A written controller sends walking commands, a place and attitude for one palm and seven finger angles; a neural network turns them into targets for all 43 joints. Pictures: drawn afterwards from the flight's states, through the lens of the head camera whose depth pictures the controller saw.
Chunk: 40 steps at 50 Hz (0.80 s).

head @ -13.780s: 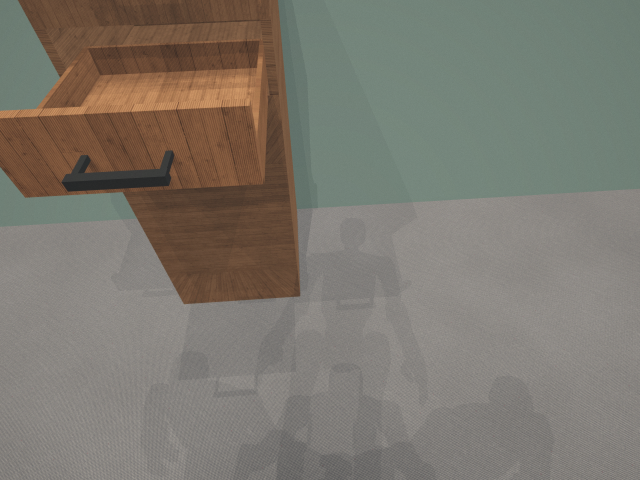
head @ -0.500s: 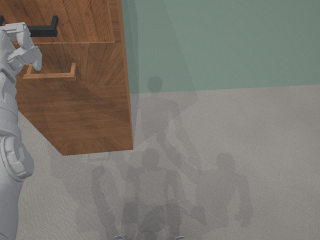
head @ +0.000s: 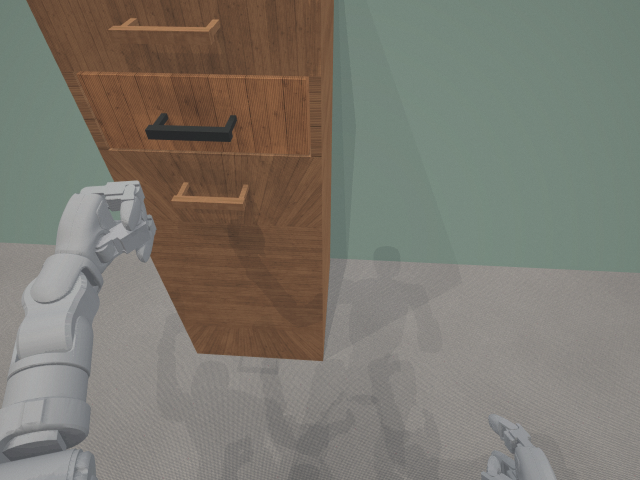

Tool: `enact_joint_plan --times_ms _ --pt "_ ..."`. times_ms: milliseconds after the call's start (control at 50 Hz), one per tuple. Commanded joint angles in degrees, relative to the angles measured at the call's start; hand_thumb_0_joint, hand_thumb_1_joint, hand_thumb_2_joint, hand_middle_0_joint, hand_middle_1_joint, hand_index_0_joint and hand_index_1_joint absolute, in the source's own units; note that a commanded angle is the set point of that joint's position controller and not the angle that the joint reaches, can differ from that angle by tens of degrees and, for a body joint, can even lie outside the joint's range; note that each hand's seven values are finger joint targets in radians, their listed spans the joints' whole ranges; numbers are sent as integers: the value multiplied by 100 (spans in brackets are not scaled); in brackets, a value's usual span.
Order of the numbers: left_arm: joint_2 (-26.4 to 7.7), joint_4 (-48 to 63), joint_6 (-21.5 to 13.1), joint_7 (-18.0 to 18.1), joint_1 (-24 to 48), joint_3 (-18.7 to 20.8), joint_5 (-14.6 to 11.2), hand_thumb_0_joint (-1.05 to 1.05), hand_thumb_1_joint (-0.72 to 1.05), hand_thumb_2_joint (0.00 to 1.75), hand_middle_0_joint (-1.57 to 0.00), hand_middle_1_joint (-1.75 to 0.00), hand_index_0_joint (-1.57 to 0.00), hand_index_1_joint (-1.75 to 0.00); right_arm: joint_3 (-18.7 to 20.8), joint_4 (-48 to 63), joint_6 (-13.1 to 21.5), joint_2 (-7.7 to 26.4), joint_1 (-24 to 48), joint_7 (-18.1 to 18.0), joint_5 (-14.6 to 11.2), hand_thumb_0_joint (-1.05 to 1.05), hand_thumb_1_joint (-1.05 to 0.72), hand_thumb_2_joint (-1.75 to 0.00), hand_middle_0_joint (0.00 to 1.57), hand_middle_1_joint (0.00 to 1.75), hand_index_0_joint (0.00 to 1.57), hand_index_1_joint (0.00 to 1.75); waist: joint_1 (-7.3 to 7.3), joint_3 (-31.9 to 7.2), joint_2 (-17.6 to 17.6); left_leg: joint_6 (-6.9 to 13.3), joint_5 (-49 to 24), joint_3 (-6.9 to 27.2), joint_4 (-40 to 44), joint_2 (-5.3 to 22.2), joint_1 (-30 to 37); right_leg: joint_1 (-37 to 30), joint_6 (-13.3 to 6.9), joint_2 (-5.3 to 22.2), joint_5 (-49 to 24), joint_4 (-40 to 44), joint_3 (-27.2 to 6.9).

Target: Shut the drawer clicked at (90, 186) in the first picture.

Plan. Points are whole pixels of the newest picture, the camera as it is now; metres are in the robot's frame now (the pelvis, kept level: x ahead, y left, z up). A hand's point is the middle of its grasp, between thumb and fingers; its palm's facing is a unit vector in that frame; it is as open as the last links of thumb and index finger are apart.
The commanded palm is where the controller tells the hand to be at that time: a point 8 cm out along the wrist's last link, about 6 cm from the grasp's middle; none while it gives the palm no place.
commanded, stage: draw the hand back to the body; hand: left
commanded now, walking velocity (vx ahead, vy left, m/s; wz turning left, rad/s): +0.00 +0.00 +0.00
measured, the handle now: (193, 126) +0.64 +0.25 +0.14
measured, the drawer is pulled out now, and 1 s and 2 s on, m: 0.00 0.00 0.00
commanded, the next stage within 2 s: step back with the hand held close in 0.82 s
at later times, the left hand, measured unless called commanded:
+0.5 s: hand (92, 327) +0.22 +0.23 +0.17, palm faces +0.36 -0.88 -0.30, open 3.3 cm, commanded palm +0.16 +0.27 +0.19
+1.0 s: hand (69, 360) +0.18 +0.22 +0.18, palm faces +0.40 -0.84 -0.37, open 3.3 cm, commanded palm +0.13 +0.27 +0.19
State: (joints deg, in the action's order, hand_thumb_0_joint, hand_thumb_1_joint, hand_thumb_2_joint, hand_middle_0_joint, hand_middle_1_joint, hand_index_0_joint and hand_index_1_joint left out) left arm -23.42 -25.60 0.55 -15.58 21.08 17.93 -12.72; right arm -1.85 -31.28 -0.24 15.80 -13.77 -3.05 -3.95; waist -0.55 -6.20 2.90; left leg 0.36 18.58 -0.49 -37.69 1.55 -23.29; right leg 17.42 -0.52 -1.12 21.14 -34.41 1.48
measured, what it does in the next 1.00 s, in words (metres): stands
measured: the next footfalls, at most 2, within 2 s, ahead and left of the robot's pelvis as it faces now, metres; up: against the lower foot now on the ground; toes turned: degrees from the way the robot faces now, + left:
none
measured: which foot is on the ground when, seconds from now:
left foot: down 0.00-1.00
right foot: down 0.00-1.00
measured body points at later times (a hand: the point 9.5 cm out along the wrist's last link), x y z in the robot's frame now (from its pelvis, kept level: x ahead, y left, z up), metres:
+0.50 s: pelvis -0.01 -0.01 +0.02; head -0.04 -0.04 +0.47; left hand +0.20 +0.27 +0.18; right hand +0.16 -0.23 -0.08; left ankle +0.01 +0.11 -0.73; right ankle -0.04 -0.12 -0.73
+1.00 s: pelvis +0.00 -0.01 +0.02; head -0.02 -0.04 +0.47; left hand +0.16 +0.27 +0.20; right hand +0.20 -0.22 -0.06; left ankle +0.01 +0.11 -0.72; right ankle -0.04 -0.12 -0.73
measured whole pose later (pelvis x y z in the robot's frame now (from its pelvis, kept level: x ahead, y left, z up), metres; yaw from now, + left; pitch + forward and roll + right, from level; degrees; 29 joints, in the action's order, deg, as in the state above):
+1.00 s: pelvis +0.00 -0.01 +0.02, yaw +0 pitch -4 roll -1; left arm -17.5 24.9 -6.7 4.9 -28.8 16.1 -3.9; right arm -1.9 -34.6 4.5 12.5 -10.4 -4.4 0.6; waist 3.6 0.2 4.1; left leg -0.6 12.7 -0.4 -24.0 1.8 -7.2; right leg 1.1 -1.3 -1.6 15.0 -20.1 1.6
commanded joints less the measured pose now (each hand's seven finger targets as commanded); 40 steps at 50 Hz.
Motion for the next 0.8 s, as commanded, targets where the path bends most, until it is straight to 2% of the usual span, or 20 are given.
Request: enact_joint_plan --times_ms 0,80,100,140,180,280,320,380,400,460,500,580,600,620,720,740,780 --pt "-770 2050 -500 1192 988 -123 401 0 90 90 -140 -160 -140 -160 222 721 359 627 535 -107 54 0 -90 -90 20 30 20 30 8 -545 -213 132 -1191 59 824 -102 1313 51 -94 -11 -1580 886 -43" --pt "-909 2898 -612 1734 881 14 600 0 90 90 -140 -160 -140 -160 170 633 406 551 802 -178 104 0 -90 -90 20 30 20 30 31 -485 30 136 -957 31 1128 -91 1608 -226 -70 15 -1354 1140 -89" --pt "-996 2996 -648 1830 829 71 623 0 90 90 -140 -160 -140 -160 163 571 421 555 837 -205 121 0 -90 -90 20 30 20 30 35 -411 -75 149 -846 41 1208 -84 1620 -271 -69 5 -1201 1247 -104" --pt "-973 3418 -742 1982 789 87 691 0 90 90 -140 -160 -140 -160 127 551 494 491 943 -241 159 0 -90 -90 20 30 20 30 69 -446 335 124 -766 57 1355 -95 1823 -390 -87 20 -1070 1344 -115" --pt "-906 3714 -818 2089 400 99 737 0 90 90 -140 -160 -140 -160 112 500 570 449 1006 -258 203 0 -90 -90 20 30 20 30 121 -463 443 108 -887 66 1464 -92 2007 -537 -104 11 -1160 1417 -87" --pt "-638 4262 -906 2149 -1111 71 747 0 90 90 -140 -160 -140 -160 124 453 679 392 1077 -219 279 0 -90 -90 20 30 20 30 250 -332 221 103 -1248 16 1655 -90 2143 -937 -88 12 -1477 1560 -50" --pt "-467 4198 -902 2098 -1902 40 696 0 90 90 -140 -160 -140 -160 137 462 672 370 1128 -190 286 0 -90 -90 20 30 20 30 288 41 -148 121 -1177 -20 1715 -76 1997 -953 -51 26 -1385 1685 -56" --pt "-459 4528 -922 2055 -2532 158 692 0 90 90 -140 -160 -140 -160 169 478 641 368 1185 -164 301 0 -90 -90 20 30 20 30 333 288 -351 136 -1201 -52 1768 -71 1988 -977 -25 32 -1363 1816 -69" --pt "-520 4578 -933 2038 -2797 251 691 0 90 90 -140 -160 -140 -160 197 484 647 370 1215 -164 311 0 -90 -90 20 30 20 30 355 386 -336 149 -1192 -93 1758 -86 2011 -937 -11 33 -1320 1928 -94" --pt "-572 5394 -1031 2045 -3186 368 728 0 90 90 -140 -160 -140 -160 209 535 684 319 1221 -156 357 0 -90 -90 20 30 20 30 381 208 22 141 -1331 -109 1731 -102 2154 -1047 -20 65 -1449 1903 -108" --pt "-651 5745 -1071 2062 -3577 469 762 0 90 90 -140 -160 -140 -160 234 543 734 313 1240 -151 391 0 -90 -90 20 30 20 30 403 262 23 140 -1385 -129 1694 -112 2174 -1026 -12 62 -1474 1977 -121" --pt "-556 6356 -1133 2108 -4556 520 797 0 90 90 -140 -160 -140 -160 257 595 850 247 1167 -150 417 0 -90 -90 20 30 20 30 443 229 56 137 -1575 -150 1614 -119 2192 -1059 -6 71 -1714 1883 -101" --pt "-519 6414 -1124 2092 -4753 486 814 0 90 90 -140 -160 -140 -160 263 606 874 249 1163 -146 407 0 -90 -90 20 30 20 30 435 369 103 130 -1536 -158 1602 -123 2200 -955 -12 39 -1638 1978 -111" --pt "-500 6573 -1143 2093 -4886 465 808 0 90 90 -140 -160 -140 -160 267 625 898 238 1138 -153 402 0 -90 -90 20 30 20 30 418 394 136 124 -1526 -148 1602 -110 2191 -953 -10 54 -1640 1940 -104" --pt "-306 6024 -1064 2153 -4283 287 844 0 90 90 -140 -160 -140 -160 276 482 906 287 1039 -249 407 0 -90 -90 20 30 20 30 266 1038 -220 157 -1073 -130 1657 -105 2125 -525 37 40 -1045 2140 -88" --pt "-308 5931 -1061 2167 -4242 308 842 0 90 90 -140 -160 -140 -160 277 470 893 277 1027 -277 409 0 -90 -90 20 30 20 30 273 1060 -258 175 -1043 -129 1651 -106 2135 -495 35 52 -1006 2136 -92" --pt "-305 5925 -1074 2174 -4243 329 847 0 90 90 -140 -160 -140 -160 279 468 880 276 1039 -290 423 0 -90 -90 20 30 20 30 332 812 -302 188 -1200 -105 1649 -118 2222 -671 17 55 -1166 2046 -79"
